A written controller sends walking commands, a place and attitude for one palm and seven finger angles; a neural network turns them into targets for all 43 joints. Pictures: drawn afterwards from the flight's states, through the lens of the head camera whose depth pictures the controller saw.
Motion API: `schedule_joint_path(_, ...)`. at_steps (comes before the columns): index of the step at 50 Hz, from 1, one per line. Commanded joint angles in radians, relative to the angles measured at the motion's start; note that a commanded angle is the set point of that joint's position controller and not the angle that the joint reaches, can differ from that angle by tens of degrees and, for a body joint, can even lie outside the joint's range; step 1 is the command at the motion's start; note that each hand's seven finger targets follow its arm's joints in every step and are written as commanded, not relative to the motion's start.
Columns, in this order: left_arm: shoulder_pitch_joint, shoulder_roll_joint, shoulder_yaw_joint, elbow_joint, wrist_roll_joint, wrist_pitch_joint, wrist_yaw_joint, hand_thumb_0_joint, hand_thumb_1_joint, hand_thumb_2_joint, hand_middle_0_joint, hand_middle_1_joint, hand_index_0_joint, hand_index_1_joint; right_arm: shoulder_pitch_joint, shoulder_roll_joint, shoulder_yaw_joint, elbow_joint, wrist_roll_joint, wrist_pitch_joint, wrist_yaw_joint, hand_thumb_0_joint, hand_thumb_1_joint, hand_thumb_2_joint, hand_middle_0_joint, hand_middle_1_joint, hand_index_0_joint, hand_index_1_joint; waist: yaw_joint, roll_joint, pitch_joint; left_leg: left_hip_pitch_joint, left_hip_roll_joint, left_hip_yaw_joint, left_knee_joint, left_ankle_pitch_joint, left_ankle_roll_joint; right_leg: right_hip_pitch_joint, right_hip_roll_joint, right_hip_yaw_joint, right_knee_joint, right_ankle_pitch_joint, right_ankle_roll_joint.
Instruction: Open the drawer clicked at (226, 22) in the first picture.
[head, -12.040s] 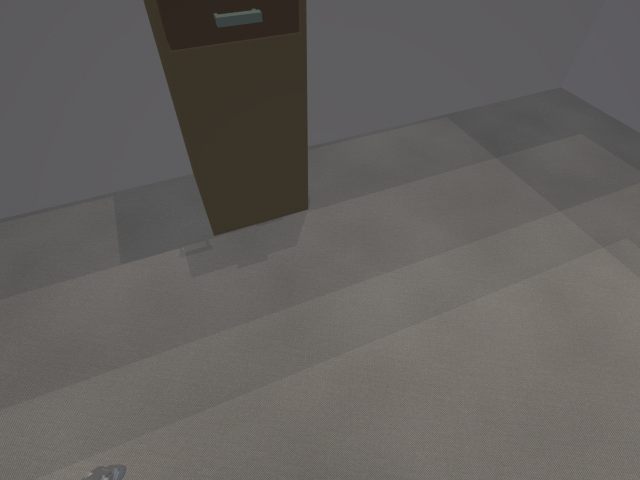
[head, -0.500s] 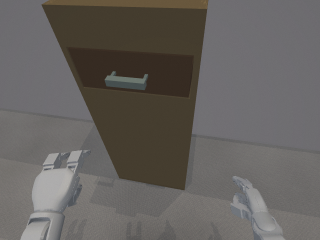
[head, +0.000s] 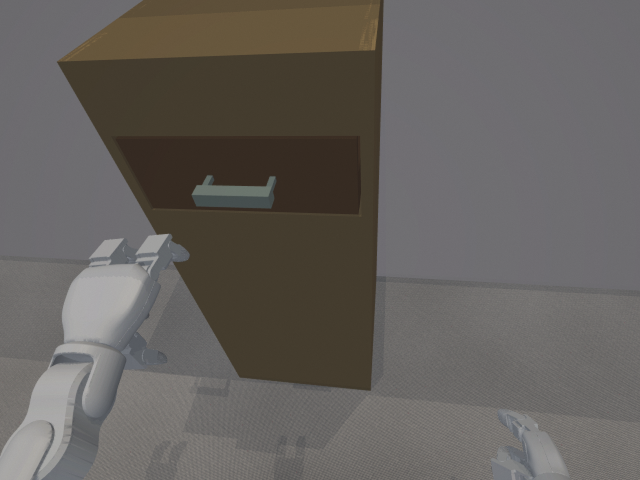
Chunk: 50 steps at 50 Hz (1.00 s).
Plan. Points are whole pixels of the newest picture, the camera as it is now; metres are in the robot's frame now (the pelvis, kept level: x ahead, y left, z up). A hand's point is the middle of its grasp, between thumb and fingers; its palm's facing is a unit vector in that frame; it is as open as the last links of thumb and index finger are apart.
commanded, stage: raise the hand with hooked fingers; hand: left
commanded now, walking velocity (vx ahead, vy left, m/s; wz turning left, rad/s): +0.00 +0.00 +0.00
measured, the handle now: (236, 188) +0.52 +0.20 +0.09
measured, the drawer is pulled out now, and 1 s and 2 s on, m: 0.00 0.00 0.00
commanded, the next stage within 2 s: move the hooked fingers above the handle in 0.80 s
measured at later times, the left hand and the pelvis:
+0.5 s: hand (80, 230) +0.30 +0.28 +0.21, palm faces +0.17 -0.04 -0.99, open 13.8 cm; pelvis -0.03 +0.03 +0.01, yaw +1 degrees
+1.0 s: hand (85, 249) +0.29 +0.28 +0.19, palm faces +0.11 -0.06 -0.99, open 13.9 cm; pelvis -0.03 +0.04 +0.01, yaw +2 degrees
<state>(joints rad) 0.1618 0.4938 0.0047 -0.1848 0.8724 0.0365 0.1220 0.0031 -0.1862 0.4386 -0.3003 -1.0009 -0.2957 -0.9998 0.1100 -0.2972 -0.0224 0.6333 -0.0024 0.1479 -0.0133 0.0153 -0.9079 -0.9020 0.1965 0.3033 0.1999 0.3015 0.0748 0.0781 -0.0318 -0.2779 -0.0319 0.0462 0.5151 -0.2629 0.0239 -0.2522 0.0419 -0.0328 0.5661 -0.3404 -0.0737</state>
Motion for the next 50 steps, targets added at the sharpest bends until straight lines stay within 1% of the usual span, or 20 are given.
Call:
schedule_joint_path(1,-0.305,0.261,0.153,-0.188,-0.006,0.026,-0.009,0.000,-0.407,0.340,-0.293,-1.140,-0.293,-1.140,-0.196,-0.054,-0.006,-0.177,0.014,-0.042,-0.005,0.000,-0.900,-0.900,0.200,0.300,0.200,0.300,0.020,-0.043,-0.199,0.090,-0.025,-0.034,-0.053,0.280,0.025,0.140,-0.059,0.100,-0.112,0.448,0.060)
schedule_joint_path(3,-0.346,0.283,0.170,-0.172,-0.017,0.040,-0.037,0.000,-0.453,0.320,-0.297,-1.170,-0.297,-1.170,-0.212,-0.056,-0.002,-0.179,0.024,-0.041,-0.001,0.000,-0.900,-0.900,0.200,0.300,0.200,0.300,0.021,-0.047,-0.191,0.108,-0.020,-0.040,-0.062,0.299,0.021,0.143,-0.047,0.101,-0.125,0.436,0.054)
schedule_joint_path(6,-0.430,0.279,0.143,-0.158,-0.026,0.057,-0.083,0.000,-0.500,0.300,-0.300,-1.200,-0.300,-1.200,-0.205,-0.056,0.004,-0.170,0.023,-0.030,0.002,0.000,-0.900,-0.900,0.200,0.300,0.200,0.300,0.014,-0.028,-0.183,0.129,-0.014,-0.043,-0.090,0.320,0.018,0.147,-0.044,0.073,-0.139,0.409,0.052)
schedule_joint_path(10,-0.534,0.273,0.109,-0.100,-0.032,0.090,-0.152,0.000,-0.500,0.300,-0.300,-1.200,-0.300,-1.200,-0.206,-0.058,0.016,-0.168,0.031,-0.021,0.006,0.000,-0.900,-0.900,0.200,0.300,0.200,0.300,0.002,-0.057,-0.147,0.136,-0.005,-0.049,-0.118,0.278,0.013,0.131,-0.040,0.058,-0.169,0.322,0.051)
schedule_joint_path(13,-0.631,0.313,0.121,-0.102,-0.021,0.092,-0.192,0.000,-0.500,0.300,-0.300,-1.200,-0.300,-1.200,-0.224,-0.060,0.024,-0.175,0.035,-0.023,0.006,0.000,-0.900,-0.900,0.200,0.300,0.200,0.300,0.003,-0.024,-0.157,0.161,0.002,-0.060,-0.129,0.252,0.012,0.118,-0.031,0.056,-0.180,0.257,0.043)
schedule_joint_path(15,-0.686,0.332,0.127,-0.087,-0.030,0.083,-0.214,0.000,-0.500,0.300,-0.300,-1.200,-0.300,-1.200,-0.206,-0.061,0.027,-0.168,0.031,-0.027,0.007,0.000,-0.900,-0.900,0.200,0.300,0.200,0.300,0.004,-0.039,-0.176,0.166,0.002,-0.069,-0.141,0.254,0.012,0.137,-0.038,0.045,-0.182,0.252,0.043)
schedule_joint_path(18,-0.755,0.377,0.164,-0.094,-0.043,0.069,-0.237,0.000,-0.500,0.300,-0.300,-1.200,-0.300,-1.200,-0.214,-0.068,0.029,-0.170,0.034,-0.034,0.009,0.000,-0.900,-0.900,0.200,0.300,0.200,0.300,0.007,-0.002,-0.201,0.187,0.004,-0.078,-0.136,0.279,0.012,0.143,-0.032,0.050,-0.185,0.267,0.037)
schedule_joint_path(19,-0.790,0.370,0.148,-0.071,-0.044,0.068,-0.247,0.000,-0.500,0.300,-0.300,-1.200,-0.300,-1.200,-0.201,-0.065,0.033,-0.161,0.030,-0.036,0.011,0.000,-0.900,-0.900,0.200,0.300,0.200,0.300,0.007,-0.012,-0.201,0.183,0.004,-0.081,-0.145,0.281,0.008,0.145,-0.040,0.038,-0.183,0.256,0.036)
schedule_joint_path(20,-0.803,0.376,0.154,-0.059,-0.055,0.065,-0.255,0.000,-0.500,0.300,-0.300,-1.200,-0.300,-1.200,-0.193,-0.068,0.029,-0.160,0.032,-0.037,0.011,0.000,-0.900,-0.900,0.200,0.300,0.200,0.300,0.006,-0.023,-0.195,0.182,0.006,-0.082,-0.150,0.274,0.008,0.141,-0.039,0.036,-0.189,0.251,0.038)
schedule_joint_path(22,-0.737,0.332,0.126,0.014,-0.060,0.078,-0.274,0.000,-0.500,0.300,-0.300,-1.200,-0.300,-1.200,-0.183,-0.073,0.027,-0.159,0.037,-0.032,0.016,0.000,-0.900,-0.900,0.200,0.300,0.200,0.300,0.008,-0.040,-0.141,0.164,0.012,-0.082,-0.160,0.255,0.003,0.110,-0.036,0.024,-0.192,0.223,0.037)
schedule_joint_path(25,-0.686,0.310,0.106,-0.008,-0.067,0.079,-0.308,0.000,-0.500,0.300,-0.300,-1.200,-0.300,-1.200,-0.177,-0.079,0.023,-0.178,0.041,-0.031,0.029,0.000,-0.900,-0.900,0.200,0.300,0.200,0.300,0.012,-0.052,-0.160,0.165,0.016,-0.081,-0.164,0.250,0.004,0.115,-0.037,0.022,-0.188,0.208,0.037)
schedule_joint_path(27,-0.702,0.325,0.113,-0.055,-0.064,0.062,-0.313,0.000,-0.500,0.300,-0.300,-1.200,-0.300,-1.200,-0.176,-0.082,0.022,-0.190,0.038,-0.034,0.032,0.000,-0.900,-0.900,0.200,0.300,0.200,0.300,0.011,-0.060,-0.159,0.164,0.019,-0.086,-0.170,0.227,0.007,0.106,-0.036,0.021,-0.189,0.182,0.038)
schedule_joint_path(29,-0.715,0.334,0.123,-0.096,-0.063,0.036,-0.307,0.000,-0.500,0.300,-0.300,-1.200,-0.300,-1.200,-0.172,-0.079,0.022,-0.190,0.036,-0.045,0.033,0.000,-0.900,-0.900,0.200,0.300,0.200,0.300,0.011,-0.028,-0.190,0.176,0.019,-0.092,-0.166,0.218,0.008,0.106,-0.035,0.021,-0.185,0.160,0.036)
schedule_joint_path(33,-0.758,0.415,0.215,-0.169,-0.068,-0.016,-0.248,0.000,-0.500,0.300,-0.300,-1.200,-0.300,-1.200,-0.161,-0.081,0.014,-0.179,0.031,-0.066,0.029,0.000,-0.900,-0.900,0.200,0.300,0.200,0.300,0.026,0.029,-0.225,0.200,0.024,-0.117,-0.164,0.231,0.005,0.106,-0.022,0.024,-0.179,0.159,0.031)
schedule_joint_path(38,-0.759,0.396,0.218,-0.085,-0.076,0.003,-0.198,0.000,-0.500,0.300,-0.300,-1.200,-0.300,-1.200,-0.160,-0.082,0.010,-0.151,0.039,-0.072,0.028,0.000,-0.900,-0.900,0.200,0.300,0.200,0.300,0.027,0.022,-0.196,0.181,0.025,-0.118,-0.173,0.222,-0.007,0.093,-0.022,0.023,-0.183,0.152,0.028)
schedule_joint_path(40,-0.758,0.352,0.165,-0.048,-0.072,0.026,-0.204,0.000,-0.500,0.300,-0.300,-1.200,-0.300,-1.200,-0.152,-0.081,0.011,-0.145,0.040,-0.067,0.029,0.000,-0.900,-0.900,0.200,0.300,0.200,0.300,0.020,-0.005,-0.187,0.176,0.025,-0.117,-0.182,0.204,-0.011,0.085,-0.029,0.015,-0.183,0.141,0.031)
schedule_joint_path(43,-0.732,0.316,0.118,-0.064,-0.065,0.058,-0.231,0.000,-0.500,0.300,-0.300,-1.200,-0.300,-1.200,-0.170,-0.084,0.012,-0.164,0.047,-0.065,0.031,0.000,-0.900,-0.900,0.200,0.300,0.200,0.300,0.013,0.003,-0.199,0.187,0.023,-0.111,-0.173,0.205,-0.008,0.087,-0.026,0.022,-0.184,0.150,0.031)
schedule_joint_path(44,-0.726,0.309,0.101,-0.054,-0.060,0.064,-0.244,0.000,-0.500,0.300,-0.300,-1.200,-0.300,-1.200,-0.165,-0.082,0.016,-0.160,0.042,-0.062,0.029,0.000,-0.900,-0.900,0.200,0.300,0.200,0.300,0.011,-0.027,-0.199,0.183,0.022,-0.109,-0.177,0.198,-0.006,0.092,-0.031,0.018,-0.185,0.144,0.032)
schedule_joint_path(46,-0.754,0.282,0.056,-0.055,-0.055,0.069,-0.263,0.000,-0.500,0.300,-0.300,-1.200,-0.300,-1.200,-0.166,-0.083,0.020,-0.164,0.042,-0.056,0.024,0.000,-0.900,-0.900,0.200,0.300,0.200,0.300,-0.006,-0.040,-0.169,0.176,0.019,-0.104,-0.176,0.181,0.000,0.070,-0.033,0.017,-0.194,0.140,0.036)
schedule_joint_path(50,-0.826,0.331,0.090,-0.026,-0.041,0.045,-0.266,0.000,-0.500,0.300,-0.300,-1.200,-0.300,-1.200,-0.149,-0.081,0.023,-0.155,0.038,-0.060,0.011,0.000,-0.900,-0.900,0.200,0.300,0.200,0.300,-0.008,-0.048,-0.188,0.178,0.015,-0.101,-0.169,0.161,0.007,0.073,-0.031,0.020,-0.200,0.125,0.035)
